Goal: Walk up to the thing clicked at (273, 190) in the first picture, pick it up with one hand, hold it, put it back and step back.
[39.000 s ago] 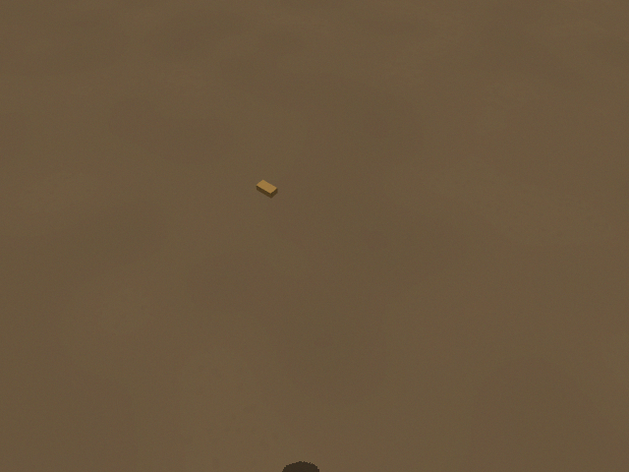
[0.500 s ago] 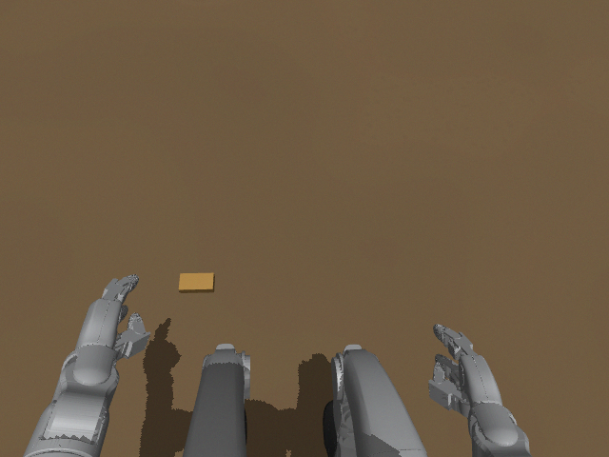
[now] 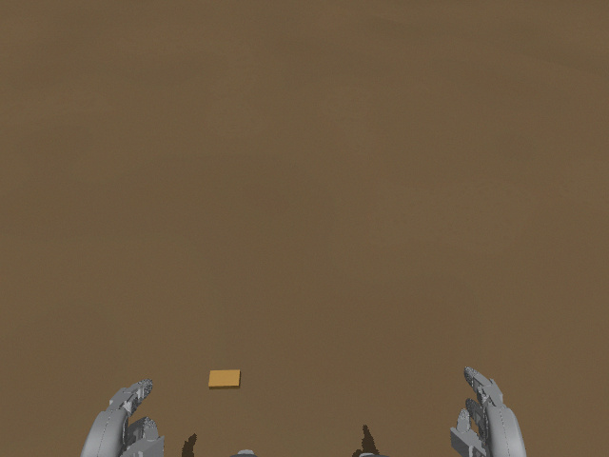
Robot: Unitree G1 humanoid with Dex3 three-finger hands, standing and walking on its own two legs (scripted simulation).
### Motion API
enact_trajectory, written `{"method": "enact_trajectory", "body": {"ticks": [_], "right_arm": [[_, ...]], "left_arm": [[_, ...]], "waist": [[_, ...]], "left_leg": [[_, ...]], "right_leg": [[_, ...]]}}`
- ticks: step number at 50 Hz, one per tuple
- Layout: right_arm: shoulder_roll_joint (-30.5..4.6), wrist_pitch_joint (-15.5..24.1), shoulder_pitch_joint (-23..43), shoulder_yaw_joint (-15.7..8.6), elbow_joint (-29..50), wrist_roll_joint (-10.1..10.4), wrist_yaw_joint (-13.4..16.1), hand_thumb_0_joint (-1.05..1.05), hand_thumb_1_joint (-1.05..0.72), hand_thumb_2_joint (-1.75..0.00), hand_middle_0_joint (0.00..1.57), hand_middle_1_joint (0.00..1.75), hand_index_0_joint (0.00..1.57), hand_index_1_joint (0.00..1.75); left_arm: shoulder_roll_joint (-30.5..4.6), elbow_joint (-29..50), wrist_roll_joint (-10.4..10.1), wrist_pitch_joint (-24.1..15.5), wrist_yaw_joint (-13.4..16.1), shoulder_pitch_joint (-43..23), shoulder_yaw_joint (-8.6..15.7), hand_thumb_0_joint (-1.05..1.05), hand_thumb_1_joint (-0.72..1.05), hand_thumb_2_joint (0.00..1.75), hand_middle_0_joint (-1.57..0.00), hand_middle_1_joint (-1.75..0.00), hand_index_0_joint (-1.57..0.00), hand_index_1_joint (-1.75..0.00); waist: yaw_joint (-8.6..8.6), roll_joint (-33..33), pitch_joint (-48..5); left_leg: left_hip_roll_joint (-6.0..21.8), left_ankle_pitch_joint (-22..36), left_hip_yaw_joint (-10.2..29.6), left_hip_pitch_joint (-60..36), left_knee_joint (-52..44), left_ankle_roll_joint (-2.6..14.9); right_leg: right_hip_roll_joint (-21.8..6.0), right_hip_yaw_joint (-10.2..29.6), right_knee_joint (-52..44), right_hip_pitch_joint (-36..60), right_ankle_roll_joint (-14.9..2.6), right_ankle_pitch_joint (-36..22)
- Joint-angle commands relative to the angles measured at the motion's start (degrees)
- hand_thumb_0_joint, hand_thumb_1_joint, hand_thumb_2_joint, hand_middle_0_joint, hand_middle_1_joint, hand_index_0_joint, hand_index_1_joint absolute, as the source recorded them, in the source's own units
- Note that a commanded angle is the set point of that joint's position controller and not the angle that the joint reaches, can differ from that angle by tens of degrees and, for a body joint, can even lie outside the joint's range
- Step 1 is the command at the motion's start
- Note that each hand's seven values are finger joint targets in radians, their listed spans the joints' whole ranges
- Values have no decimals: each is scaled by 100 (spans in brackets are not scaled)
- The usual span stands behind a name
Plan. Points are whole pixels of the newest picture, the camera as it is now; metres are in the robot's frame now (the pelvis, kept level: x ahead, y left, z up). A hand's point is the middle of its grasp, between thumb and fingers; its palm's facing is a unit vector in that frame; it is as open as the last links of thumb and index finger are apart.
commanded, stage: home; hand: left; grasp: from above
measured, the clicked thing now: (225, 379) +0.46 +0.22 -0.70
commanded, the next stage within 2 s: none
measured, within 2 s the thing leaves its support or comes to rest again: neither
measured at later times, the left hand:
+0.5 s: hand (160, 447) +0.16 +0.18 -0.05, palm faces +0.06 -0.98 -0.20, open 7.4 cm
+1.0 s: hand (161, 444) +0.17 +0.18 -0.05, palm faces +0.05 -0.98 -0.20, open 7.4 cm
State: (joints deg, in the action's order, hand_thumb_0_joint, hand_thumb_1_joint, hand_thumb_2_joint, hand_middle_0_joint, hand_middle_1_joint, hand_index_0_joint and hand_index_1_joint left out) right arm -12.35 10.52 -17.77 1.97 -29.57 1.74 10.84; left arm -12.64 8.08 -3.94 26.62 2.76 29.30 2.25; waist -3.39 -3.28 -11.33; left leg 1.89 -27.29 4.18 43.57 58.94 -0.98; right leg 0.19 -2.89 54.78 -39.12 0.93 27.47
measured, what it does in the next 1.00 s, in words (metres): stands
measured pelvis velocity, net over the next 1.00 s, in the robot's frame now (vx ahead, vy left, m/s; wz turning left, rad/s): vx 0.01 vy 0.00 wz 0.00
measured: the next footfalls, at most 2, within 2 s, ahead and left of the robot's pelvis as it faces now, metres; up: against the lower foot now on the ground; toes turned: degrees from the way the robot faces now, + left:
none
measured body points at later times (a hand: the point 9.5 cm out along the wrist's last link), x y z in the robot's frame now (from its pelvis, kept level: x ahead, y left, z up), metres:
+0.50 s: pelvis +0.01 +0.00 +0.00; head +0.03 +0.00 +0.45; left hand +0.16 +0.23 -0.03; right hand +0.17 -0.24 -0.06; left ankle +0.02 +0.12 -0.68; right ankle +0.00 -0.13 -0.68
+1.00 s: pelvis +0.01 +0.00 +0.00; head +0.03 +0.01 +0.45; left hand +0.16 +0.23 -0.03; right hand +0.17 -0.25 -0.06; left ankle +0.02 +0.12 -0.68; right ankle +0.00 -0.13 -0.68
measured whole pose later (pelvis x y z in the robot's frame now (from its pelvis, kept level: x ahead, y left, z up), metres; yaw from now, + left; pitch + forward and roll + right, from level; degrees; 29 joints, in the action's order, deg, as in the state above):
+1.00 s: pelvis +0.01 +0.00 +0.00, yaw +0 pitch +11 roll -3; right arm -12.5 13.3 -16.1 1.7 -30.9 0.5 10.5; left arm -12.9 7.5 -3.1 26.2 0.9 29.0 1.9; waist -2.0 -2.2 -9.6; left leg 1.7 -28.0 4.0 40.7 58.1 -1.1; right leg 0.0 -2.7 54.3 -36.4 1.0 28.4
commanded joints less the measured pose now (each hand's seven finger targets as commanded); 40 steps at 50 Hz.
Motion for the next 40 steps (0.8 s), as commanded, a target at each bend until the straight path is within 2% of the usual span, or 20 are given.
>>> {"method": "enact_trajectory", "body": {"ticks": [1,6,10,11,16,17,21,25,26,33,38,39,40], "right_arm": [[-648,442,421,-270,914,-74,72,0,-90,-90,20,30,20,30],[-701,578,456,-300,869,-118,76,0,-90,-90,20,30,20,30],[-698,643,513,-289,856,-145,64,0,-90,-90,20,30,20,30],[-710,656,507,-302,836,-149,55,0,-90,-90,20,30,20,30],[-702,678,552,-280,790,-161,39,0,-90,-90,20,30,20,30],[-686,682,569,-276,792,-165,41,0,-90,-90,20,30,20,30],[-705,666,533,-281,773,-150,37,0,-90,-90,20,30,20,30],[-721,668,495,-301,766,-148,41,0,-90,-90,20,30,20,30],[-729,655,494,-296,749,-140,38,0,-90,-90,20,30,20,30],[-713,661,513,-309,765,-150,33,0,-90,-90,20,30,20,30],[-718,662,499,-307,762,-145,42,0,-90,-90,20,30,20,30],[-733,658,506,-324,781,-150,35,0,-90,-90,20,30,20,30],[-738,651,481,-328,763,-145,32,0,-90,-90,20,30,20,30]], "left_arm": [[-524,1063,59,-215,-52,-54,264,0,90,90,-20,-30,-20,-30],[-563,963,94,-262,-143,-263,294,0,90,90,-20,-30,-20,-30],[-616,1013,147,-313,-154,-280,340,0,90,90,-20,-30,-20,-30],[-598,1074,139,-327,-159,-312,306,0,90,90,-20,-30,-20,-30],[-600,1053,153,-343,-129,-207,335,0,90,90,-20,-30,-20,-30],[-578,1037,167,-343,-124,-188,300,0,90,90,-20,-30,-20,-30],[-582,1046,150,-340,-112,-120,310,0,90,90,-20,-30,-20,-30],[-555,1030,123,-341,-112,-120,275,0,90,90,-20,-30,-20,-30],[-575,966,126,-333,-107,-102,292,0,90,90,-20,-30,-20,-30],[-568,975,129,-332,-133,-165,280,0,90,90,-20,-30,-20,-30],[-565,978,118,-324,-128,-113,325,0,90,90,-20,-30,-20,-30],[-625,1055,117,-335,-133,-111,353,0,90,90,-20,-30,-20,-30],[-569,1028,126,-337,-132,-131,299,0,90,90,-20,-30,-20,-30]], "waist": [[6,205,-124],[-28,216,-65],[61,93,-87],[20,89,-194],[110,-106,-160],[68,-88,-210],[120,-26,-245],[80,109,-387],[129,50,-295],[100,2,-174],[114,99,-233],[144,51,-390],[101,21,-352]], "left_leg": [[-204,1034,-134,-833,-1040,197],[-221,1066,-205,-935,-980,210],[-245,946,-233,-961,-987,186],[-238,975,-219,-1035,-992,185],[-215,887,-147,-1031,-1098,145],[-205,946,-157,-1059,-1071,146],[-197,1246,-156,-1075,-1025,147],[-188,1566,-146,-1135,-949,155],[-188,1517,-161,-1096,-972,152],[-167,1220,-125,-1051,-1054,136],[-182,1267,-171,-1030,-983,156],[-183,1340,-163,-1078,-972,149],[-169,1367,-157,-1108,-987,143]], "right_leg": [[181,-131,-1027,305,-83,-961],[124,-87,-1064,273,-38,-1020],[95,-67,-1064,287,-34,-931],[107,-63,-1047,324,-42,-956],[134,-101,-983,360,-70,-868],[140,-110,-969,377,-75,-913],[155,-117,-907,438,-85,-1164],[156,-116,-861,535,-74,-1468],[152,-115,-866,486,-80,-1421],[157,-123,-903,383,-84,-1138],[138,-93,-911,437,-65,-1216],[139,-86,-889,506,-71,-1266],[150,-91,-860,456,-77,-1281]]}}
